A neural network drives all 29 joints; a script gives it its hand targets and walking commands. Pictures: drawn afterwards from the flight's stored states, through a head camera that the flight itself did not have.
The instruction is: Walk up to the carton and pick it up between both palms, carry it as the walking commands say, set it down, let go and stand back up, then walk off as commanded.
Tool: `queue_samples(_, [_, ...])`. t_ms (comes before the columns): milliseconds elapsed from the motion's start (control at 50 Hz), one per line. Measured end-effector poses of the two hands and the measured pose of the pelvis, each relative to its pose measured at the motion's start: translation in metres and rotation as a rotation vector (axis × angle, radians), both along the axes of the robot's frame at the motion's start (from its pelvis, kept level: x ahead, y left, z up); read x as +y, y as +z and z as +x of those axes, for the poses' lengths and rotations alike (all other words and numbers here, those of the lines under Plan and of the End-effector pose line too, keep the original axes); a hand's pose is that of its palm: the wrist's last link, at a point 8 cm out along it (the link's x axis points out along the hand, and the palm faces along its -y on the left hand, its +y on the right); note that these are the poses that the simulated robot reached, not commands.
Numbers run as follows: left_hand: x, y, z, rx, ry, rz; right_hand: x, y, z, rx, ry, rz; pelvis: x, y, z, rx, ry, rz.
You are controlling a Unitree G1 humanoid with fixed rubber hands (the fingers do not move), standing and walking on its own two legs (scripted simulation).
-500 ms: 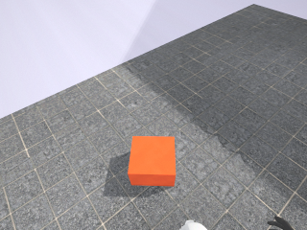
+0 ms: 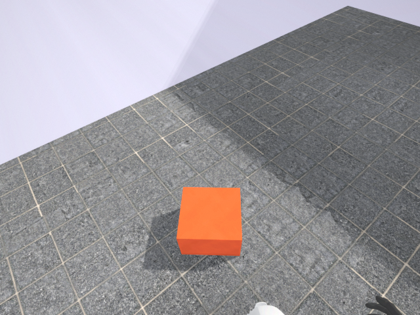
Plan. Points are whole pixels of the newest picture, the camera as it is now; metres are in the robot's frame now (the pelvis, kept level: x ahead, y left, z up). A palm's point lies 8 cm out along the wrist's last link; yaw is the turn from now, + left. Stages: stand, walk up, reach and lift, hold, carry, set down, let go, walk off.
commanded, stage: walk up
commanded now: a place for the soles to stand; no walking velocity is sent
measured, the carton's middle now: (211, 220) +0.64 +0.05 -0.63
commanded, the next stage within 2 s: none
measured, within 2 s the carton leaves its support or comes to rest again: neither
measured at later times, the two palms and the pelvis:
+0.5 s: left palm out of the picture +0.08 +0.35 -0.07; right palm out of the picture +0.12 -0.32 -0.09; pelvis +0.00 +0.00 +0.00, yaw +0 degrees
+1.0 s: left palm out of the picture +0.08 +0.35 -0.07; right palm out of the picture +0.12 -0.32 -0.09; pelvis +0.00 +0.00 +0.00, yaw +0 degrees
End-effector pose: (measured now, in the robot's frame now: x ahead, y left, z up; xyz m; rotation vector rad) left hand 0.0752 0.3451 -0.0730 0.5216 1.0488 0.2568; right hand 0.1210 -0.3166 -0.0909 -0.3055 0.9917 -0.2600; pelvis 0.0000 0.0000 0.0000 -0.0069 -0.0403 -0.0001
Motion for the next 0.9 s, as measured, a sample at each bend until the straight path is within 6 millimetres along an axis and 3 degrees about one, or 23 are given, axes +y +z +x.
queue_samples(900, [0.0002,0.0017,0.0074,-0.003,-0.007,0.003,0.0000,0.0000,0.0010,-0.006,-0.005,0.003,0.0004,0.0005,0.0027,0.004,-0.007,0.001])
